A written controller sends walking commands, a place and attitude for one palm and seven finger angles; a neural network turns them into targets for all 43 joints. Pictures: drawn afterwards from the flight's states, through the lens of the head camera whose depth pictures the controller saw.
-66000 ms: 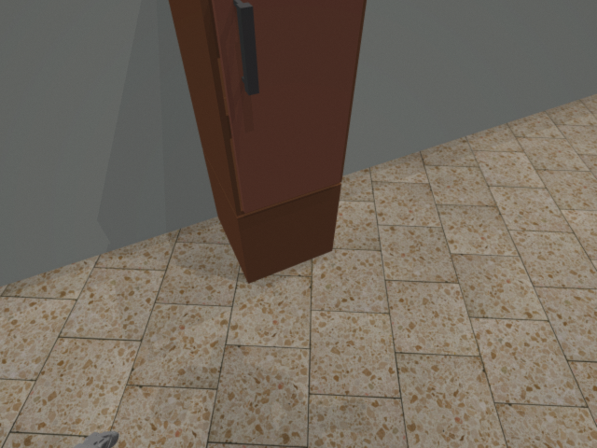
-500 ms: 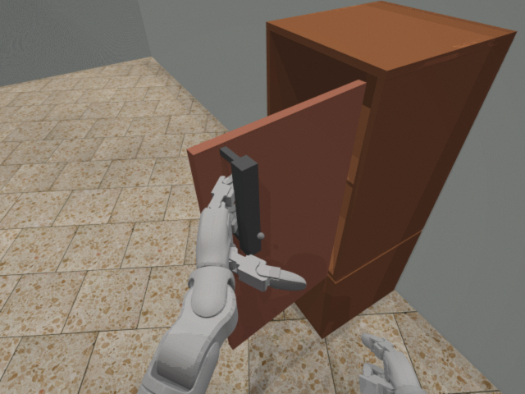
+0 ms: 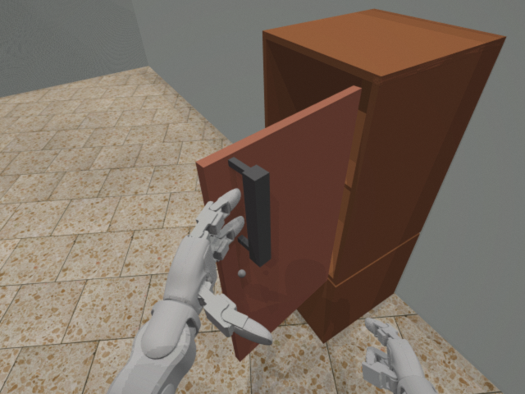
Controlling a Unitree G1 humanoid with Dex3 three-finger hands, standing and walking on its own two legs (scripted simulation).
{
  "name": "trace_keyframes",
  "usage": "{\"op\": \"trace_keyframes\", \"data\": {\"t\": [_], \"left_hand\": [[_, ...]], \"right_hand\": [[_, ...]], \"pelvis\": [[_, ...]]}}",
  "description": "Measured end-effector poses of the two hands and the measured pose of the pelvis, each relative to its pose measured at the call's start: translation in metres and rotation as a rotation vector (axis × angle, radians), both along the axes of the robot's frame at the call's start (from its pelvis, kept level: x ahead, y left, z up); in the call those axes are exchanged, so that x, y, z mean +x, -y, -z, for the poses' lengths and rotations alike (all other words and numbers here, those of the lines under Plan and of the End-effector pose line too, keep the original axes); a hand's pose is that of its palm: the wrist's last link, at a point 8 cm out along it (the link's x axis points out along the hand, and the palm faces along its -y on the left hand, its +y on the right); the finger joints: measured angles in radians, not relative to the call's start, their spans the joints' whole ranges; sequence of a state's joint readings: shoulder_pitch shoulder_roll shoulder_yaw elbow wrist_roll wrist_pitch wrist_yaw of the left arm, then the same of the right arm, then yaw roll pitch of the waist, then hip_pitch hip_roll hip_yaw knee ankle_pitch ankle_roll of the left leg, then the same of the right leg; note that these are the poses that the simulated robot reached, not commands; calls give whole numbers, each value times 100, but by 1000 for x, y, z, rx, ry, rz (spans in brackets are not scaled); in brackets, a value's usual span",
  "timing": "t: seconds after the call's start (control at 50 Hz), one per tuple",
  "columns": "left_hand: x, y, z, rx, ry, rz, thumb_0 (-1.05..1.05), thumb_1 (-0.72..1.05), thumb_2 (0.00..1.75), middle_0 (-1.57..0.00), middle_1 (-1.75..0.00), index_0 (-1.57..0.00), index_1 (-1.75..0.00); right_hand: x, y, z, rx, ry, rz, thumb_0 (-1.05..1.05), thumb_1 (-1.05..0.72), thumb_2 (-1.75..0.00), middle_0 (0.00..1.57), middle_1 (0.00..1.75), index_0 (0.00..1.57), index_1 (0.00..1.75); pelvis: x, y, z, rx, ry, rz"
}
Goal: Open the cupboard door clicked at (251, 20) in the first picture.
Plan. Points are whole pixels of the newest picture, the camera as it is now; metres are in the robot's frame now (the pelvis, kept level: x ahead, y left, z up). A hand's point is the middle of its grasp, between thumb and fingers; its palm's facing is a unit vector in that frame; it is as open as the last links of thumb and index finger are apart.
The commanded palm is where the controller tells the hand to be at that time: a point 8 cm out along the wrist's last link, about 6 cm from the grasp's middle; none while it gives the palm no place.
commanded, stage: slide the hand sideways off the handle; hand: left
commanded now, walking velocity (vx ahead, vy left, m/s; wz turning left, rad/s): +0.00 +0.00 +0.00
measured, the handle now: (248, 213) +0.33 +0.05 +0.16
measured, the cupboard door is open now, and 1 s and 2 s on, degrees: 100 100 100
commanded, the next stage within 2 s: draw the hand back to the body in 0.62 s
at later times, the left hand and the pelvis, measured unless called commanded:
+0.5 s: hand (202, 297) +0.20 +0.09 +0.15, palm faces -0.09 -0.99 -0.06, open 16.3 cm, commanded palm +0.16 +0.15 +0.16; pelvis +0.02 -0.02 +0.00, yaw +0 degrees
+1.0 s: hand (164, 309) +0.18 +0.13 +0.15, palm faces -0.09 -0.99 -0.09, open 16.3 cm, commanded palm +0.14 +0.19 +0.16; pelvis +0.01 -0.01 -0.01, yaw +1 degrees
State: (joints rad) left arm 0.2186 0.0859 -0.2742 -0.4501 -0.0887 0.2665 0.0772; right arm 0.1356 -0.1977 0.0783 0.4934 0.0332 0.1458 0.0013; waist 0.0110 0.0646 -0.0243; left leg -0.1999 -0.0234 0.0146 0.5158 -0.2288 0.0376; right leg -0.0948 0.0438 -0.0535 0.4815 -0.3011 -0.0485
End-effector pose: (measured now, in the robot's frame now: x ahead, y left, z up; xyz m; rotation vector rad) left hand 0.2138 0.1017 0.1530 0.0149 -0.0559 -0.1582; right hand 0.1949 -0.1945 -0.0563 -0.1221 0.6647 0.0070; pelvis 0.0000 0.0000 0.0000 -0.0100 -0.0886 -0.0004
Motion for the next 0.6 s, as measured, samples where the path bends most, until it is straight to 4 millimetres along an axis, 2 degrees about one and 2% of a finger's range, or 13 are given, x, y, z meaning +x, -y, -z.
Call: {"op": "trace_keyframes", "data": {"t": [0.22, 0.6], "left_hand": [[-16, -13, -1, 7, 2, -15, -1, -50, 30, -16, -31, -15, -30], [-46, -52, 2, 47, -25, -69, -1, -50, 30, -16, -31, -15, -30]], "right_hand": [[10, 7, 0, 2, 34, -6, 1, -90, -90, 20, 30, 20, 30], [13, 39, 4, -35, 94, 39, 1, -90, -90, 20, 30, 20, 30]], "pelvis": [[9, 7, 0, 5, -15, -3], [25, 20, 4, 7, -51, -9]]}}
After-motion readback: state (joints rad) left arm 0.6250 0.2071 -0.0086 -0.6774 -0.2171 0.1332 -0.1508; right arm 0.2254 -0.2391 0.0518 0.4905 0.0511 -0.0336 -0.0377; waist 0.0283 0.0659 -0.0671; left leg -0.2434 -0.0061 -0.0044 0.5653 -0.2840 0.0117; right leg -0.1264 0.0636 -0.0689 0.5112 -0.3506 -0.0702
